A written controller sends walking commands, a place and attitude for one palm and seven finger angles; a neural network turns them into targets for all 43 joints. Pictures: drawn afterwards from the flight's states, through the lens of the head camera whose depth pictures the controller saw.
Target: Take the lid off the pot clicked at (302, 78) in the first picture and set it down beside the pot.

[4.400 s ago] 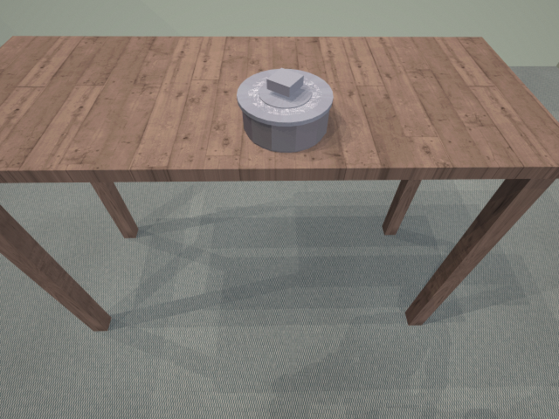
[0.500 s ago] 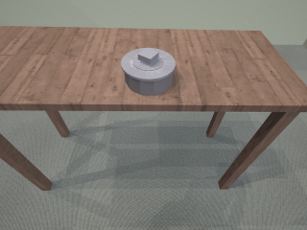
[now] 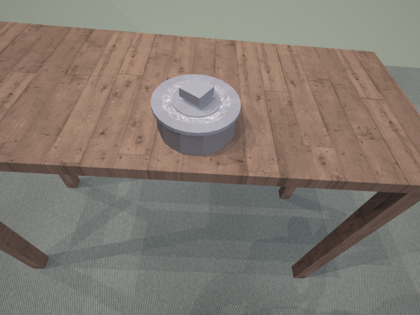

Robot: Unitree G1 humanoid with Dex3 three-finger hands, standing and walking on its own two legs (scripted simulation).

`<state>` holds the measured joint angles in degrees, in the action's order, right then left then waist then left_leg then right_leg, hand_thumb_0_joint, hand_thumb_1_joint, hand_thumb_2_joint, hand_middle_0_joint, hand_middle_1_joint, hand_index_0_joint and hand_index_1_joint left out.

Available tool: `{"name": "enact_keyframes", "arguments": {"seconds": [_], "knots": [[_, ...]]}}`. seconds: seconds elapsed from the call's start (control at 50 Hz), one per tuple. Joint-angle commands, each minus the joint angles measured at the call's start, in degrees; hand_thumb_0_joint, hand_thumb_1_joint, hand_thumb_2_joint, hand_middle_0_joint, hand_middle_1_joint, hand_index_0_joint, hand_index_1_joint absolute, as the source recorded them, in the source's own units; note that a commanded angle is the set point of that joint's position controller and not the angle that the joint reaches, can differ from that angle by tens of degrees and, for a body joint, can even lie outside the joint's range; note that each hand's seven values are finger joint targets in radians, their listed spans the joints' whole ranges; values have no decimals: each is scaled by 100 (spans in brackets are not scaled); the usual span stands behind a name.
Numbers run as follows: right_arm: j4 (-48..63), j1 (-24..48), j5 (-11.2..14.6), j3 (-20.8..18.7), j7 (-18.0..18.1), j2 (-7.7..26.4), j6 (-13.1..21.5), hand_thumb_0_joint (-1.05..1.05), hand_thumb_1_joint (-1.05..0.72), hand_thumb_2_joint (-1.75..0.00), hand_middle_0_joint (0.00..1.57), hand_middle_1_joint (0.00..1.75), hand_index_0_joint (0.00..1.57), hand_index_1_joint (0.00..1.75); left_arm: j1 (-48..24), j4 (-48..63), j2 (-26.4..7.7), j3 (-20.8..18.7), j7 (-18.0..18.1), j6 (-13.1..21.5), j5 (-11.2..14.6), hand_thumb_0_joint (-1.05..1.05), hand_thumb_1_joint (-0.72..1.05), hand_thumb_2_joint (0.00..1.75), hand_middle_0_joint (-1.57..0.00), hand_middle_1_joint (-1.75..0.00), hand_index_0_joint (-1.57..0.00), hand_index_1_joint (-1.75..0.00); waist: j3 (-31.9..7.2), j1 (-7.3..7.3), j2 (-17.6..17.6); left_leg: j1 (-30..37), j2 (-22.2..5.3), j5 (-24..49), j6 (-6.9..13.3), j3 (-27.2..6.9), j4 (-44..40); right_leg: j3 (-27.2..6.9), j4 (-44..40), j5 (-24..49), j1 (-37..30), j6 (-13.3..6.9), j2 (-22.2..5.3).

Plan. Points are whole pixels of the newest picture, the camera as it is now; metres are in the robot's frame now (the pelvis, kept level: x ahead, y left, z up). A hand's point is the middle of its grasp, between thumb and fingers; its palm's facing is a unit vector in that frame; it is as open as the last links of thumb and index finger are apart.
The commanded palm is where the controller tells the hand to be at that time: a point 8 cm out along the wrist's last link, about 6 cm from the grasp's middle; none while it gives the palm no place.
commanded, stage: shuffle to correct the standing spot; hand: left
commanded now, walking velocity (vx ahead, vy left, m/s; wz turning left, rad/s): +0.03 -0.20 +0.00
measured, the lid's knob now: (196, 91) +0.47 +0.06 +0.18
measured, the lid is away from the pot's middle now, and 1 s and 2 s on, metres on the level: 0.00 0.00 0.00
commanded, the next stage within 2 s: come to a stop and stand still in 0.82 s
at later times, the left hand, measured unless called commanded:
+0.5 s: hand (182, 281) +0.21 +0.07 -0.17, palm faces -0.04 -0.97 -0.23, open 7.4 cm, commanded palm none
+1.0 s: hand out of the picture +0.03 +0.13 -0.15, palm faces +0.08 -0.95 -0.30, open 7.4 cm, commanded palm none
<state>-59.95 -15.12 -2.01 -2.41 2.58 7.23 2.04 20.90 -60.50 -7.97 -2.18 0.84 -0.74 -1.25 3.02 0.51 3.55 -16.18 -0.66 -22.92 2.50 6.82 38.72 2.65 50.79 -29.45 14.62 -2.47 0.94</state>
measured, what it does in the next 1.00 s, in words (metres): steps to the right: right foot, then left foot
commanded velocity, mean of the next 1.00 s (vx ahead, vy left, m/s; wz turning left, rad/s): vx -0.12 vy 0.01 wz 0.00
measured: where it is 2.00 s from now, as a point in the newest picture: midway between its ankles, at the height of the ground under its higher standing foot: outside the picture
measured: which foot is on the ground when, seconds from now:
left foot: down 0.00-0.34, up 0.36-0.64, down 0.66-1.00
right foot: up 0.00-0.32, down 0.34-0.66, up 0.68-1.00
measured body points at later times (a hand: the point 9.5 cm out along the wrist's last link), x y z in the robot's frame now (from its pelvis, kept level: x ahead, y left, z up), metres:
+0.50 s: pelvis +0.08 -0.11 -0.01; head +0.16 -0.12 +0.44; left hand +0.22 +0.12 -0.15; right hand +0.10 -0.38 -0.16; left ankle +0.03 +0.01 -0.66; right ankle +0.17 -0.24 -0.72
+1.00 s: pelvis +0.01 -0.10 +0.02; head +0.05 -0.10 +0.46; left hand +0.02 +0.17 -0.13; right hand +0.11 -0.33 -0.13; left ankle +0.08 -0.05 -0.72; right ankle -0.08 -0.25 -0.68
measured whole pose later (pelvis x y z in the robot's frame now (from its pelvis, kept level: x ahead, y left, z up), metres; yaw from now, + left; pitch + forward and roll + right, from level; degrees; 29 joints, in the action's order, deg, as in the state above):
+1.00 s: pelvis +0.01 -0.10 +0.02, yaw +2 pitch +2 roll -1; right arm -50.8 -9.1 -2.1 -2.4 1.4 9.6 -3.2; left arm 14.8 -55.4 -14.6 -4.6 1.9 -4.5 -1.0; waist 3.1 -0.3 -0.9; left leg -21.4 2.1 -7.9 6.0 5.2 27.0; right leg -0.4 48.1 -30.8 16.2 0.7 -0.5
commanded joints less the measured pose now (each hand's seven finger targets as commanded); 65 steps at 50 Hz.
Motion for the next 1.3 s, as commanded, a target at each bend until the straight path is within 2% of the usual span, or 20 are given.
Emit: {"name": "enact_keyframes", "arguments": {"seconds": [0.0, 0.12, 0.22, 0.26, 0.28, 0.3, 0.32, 0.42, 0.6, 0.62, 0.66, 0.68, 0.74, 0.92, 1.0, 1.02, 1.06, 1.12, 1.22, 1.28], "knots": [[-112, -1570, -23, -140, 118, 977, 31, 0, -90, -90, 20, 30, 20, 30, -722, 769, -527, -198, 46, 142, -10, 0, 90, 90, -20, -30, -20, -30, 206, 412, -541, 1604, -2388, 4999, 1119, -2597, -1697, -760, 2225, 114, 2625, 104, -329], [114, -910, 31, -73, 124, 903, 116, 0, -90, -90, 20, 30, 20, 30, -751, 962, -253, -183, -150, -98, 2, 0, 90, 90, -20, -30, -20, -30, 150, 41, -1286, 990, -1662, 4411, 463, -948, -1998, -524, 1648, 1311, 2526, 304, -544], [238, -819, -49, -269, 93, 1242, -29, 0, -90, -90, 20, 30, 20, 30, -1315, 1305, -368, -152, -215, -54, 18, 0, 90, 90, -20, -30, -20, -30, 20, 251, -1432, 813, -1460, 4551, 185, -626, -1522, 187, -917, 1606, 1323, 306, -409], [247, -753, -20, -372, 69, 1388, -83, 0, -90, -90, 20, 30, 20, 30, -720, 1159, -609, -215, -204, 52, 25, 0, 90, 90, -20, -30, -20, -30, -386, -31, -1180, 707, -1313, 4260, -75, -579, -773, 318, -2110, 2405, 146, 295, -234], [260, -801, 14, -405, 32, 1315, -113, 0, -90, -90, 20, 30, 20, 30, -238, 1028, -983, -293, -163, 88, 1, 0, 90, 90, -20, -30, -20, -30, -667, -210, -612, 107, -978, 3490, -268, -411, -91, 89, -2260, 3699, -876, 173, -448], [245, -1155, 71, -358, -7, 929, -138, 0, -90, -90, 20, 30, 20, 30, 72, 945, -1530, -418, -65, 116, -60, 0, 90, 90, -20, -30, -20, -30, -1307, -267, 896, -948, -308, 1125, -449, 15, 1353, -923, -1878, 6432, -2137, -414, -1570], [349, -1111, 139, -328, 18, 784, -223, 0, -90, -90, 20, 30, 20, 30, 360, 897, -1632, -443, -6, 152, -43, 0, 90, 90, -20, -30, -20, -30, -1608, -341, 1363, -1166, 79, -1886, -457, -279, 2576, -1460, -1997, 7858, -2117, -982, -2349], [483, -555, 159, -264, -9, 631, -418, 0, -90, -90, 20, 30, 20, 30, -1032, 1396, -1118, -313, 245, 9, -71, 0, 90, 90, -20, -30, -20, -30, -1034, 99, 754, -1057, -157, -1198, -385, -733, 3106, -1148, -2306, 5124, -92, -993, -1905], [636, -655, 168, -225, -114, 646, -382, 0, -90, -90, 20, 30, 20, 30, -1307, 1522, -1294, -339, 188, -65, -42, 0, 90, 90, -20, -30, -20, -30, -769, 278, 174, 455, 28, 263, -308, -544, -125, -1450, -2445, 2983, 1086, -668, -1948], [694, -621, 127, -243, -120, 808, -353, 0, -90, -90, 20, 30, 20, 30, -1257, 1549, -1160, -323, 158, -104, -8, 0, 90, 90, -20, -30, -20, -30, -551, 269, -450, 626, -319, 369, -118, -1045, -1016, -1119, -2060, 2259, 1515, -370, -1509], [1121, -119, -50, -325, -116, 1435, -321, 0, -90, -90, 20, 30, 20, 30, -1389, 1594, -923, -287, 157, -200, -18, 0, 90, 90, -20, -30, -20, -30, -184, 353, -2740, -166, -2139, 2414, 904, -3251, -2411, -196, 960, -548, 2132, 390, 193], [1200, -21, -24, -317, -77, 1446, -348, 0, -90, -90, 20, 30, 20, 30, -1202, 1512, -1008, -309, 231, -225, -8, 0, 90, 90, -20, -30, -20, -30, -555, 242, -2366, -95, -2150, 3473, 1026, -3078, -2098, -736, 1902, -607, 1978, 334, 198], [1444, 595, -23, -236, -43, 1127, -315, 0, -90, -90, 20, 30, 20, 30, -798, 1159, -981, -403, 181, -139, 5, 0, 90, 90, -20, -30, -20, -30, -776, -97, -818, 309, -1271, 3923, 900, -1656, -1474, -570, 2711, 188, 1872, 466, 108], [1177, 95, 11, -263, -74, 1235, -468, 0, -90, -90, 20, 30, 20, 30, -375, 880, -909, -299, 141, -257, 25, 0, 90, 90, -20, -30, -20, -30, -795, 113, -1241, 819, -1288, 1772, 828, -1977, -2229, -201, -300, -287, 691, 349, -102], [1032, 78, 57, -285, -131, 1263, -473, 0, -90, -90, 20, 30, 20, 30, 526, 512, -863, -211, 129, -246, 10, 0, 90, 90, -20, -30, -20, -30, -577, -171, -821, 15, -912, 102, 211, -1557, -2651, 89, -2844, 658, -876, 119, -18], [976, 114, 106, -268, -163, 1090, -489, 0, -90, -90, 20, 30, 20, 30, 726, 451, -989, -202, 151, -218, -31, 0, 90, 90, -20, -30, -20, -30, -376, -214, -308, -330, -490, -147, -62, -1079, -1995, -396, -3456, 875, -970, -100, -450], [1109, 210, 106, -237, -228, 862, -538, 0, -90, -90, 20, 30, 20, 30, -32, 781, -1644, -275, 195, -135, -94, 0, 90, 90, -20, -30, -20, -30, 349, -30, 1093, -891, 188, -191, -460, -641, 579, -2731, -4597, -620, 604, -1094, -2499], [895, 185, 89, -247, -293, 928, -497, 0, -90, -90, 20, 30, 20, 30, -816, 871, -1244, -190, 171, 139, -28, 0, 90, 90, -20, -30, -20, -30, 475, 212, 639, -1445, -28, 178, -351, -939, 1774, -1880, -4130, 605, 293, -753, -1734], [787, 471, 132, -138, -285, 681, -245, 0, -90, -90, 20, 30, 20, 30, 161, 422, -1247, -216, 84, 252, -70, 0, 90, 90, -20, -30, -20, -30, 213, -281, 694, -1359, -29, -192, -488, -346, 619, -1465, -3460, 2062, -893, -661, -1685], [533, 52, 133, -80, -241, 517, -126, 0, -90, -90, 20, 30, 20, 30, 86, 314, -1287, -203, 71, 202, -50, 0, 90, 90, -20, -30, -20, -30, 85, -125, 680, -86, 193, 445, -468, -57, -888, -1045, -2878, 2542, -464, -352, -1328]]}}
